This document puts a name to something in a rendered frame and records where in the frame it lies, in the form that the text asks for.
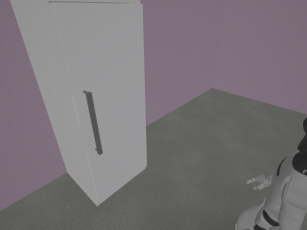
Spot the handle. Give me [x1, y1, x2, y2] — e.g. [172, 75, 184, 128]
[83, 91, 103, 155]

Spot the fridge door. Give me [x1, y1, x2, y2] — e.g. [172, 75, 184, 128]
[50, 2, 147, 201]

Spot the robot head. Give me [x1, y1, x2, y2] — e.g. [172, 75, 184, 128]
[292, 118, 307, 176]

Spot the left robot upper arm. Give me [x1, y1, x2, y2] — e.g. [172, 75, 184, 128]
[269, 176, 307, 230]

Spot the right robot hand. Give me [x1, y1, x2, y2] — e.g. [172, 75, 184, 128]
[246, 174, 270, 190]

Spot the right robot forearm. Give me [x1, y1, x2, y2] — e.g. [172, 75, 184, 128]
[264, 173, 273, 185]

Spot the robot right thigh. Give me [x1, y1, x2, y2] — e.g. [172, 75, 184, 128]
[236, 197, 266, 230]

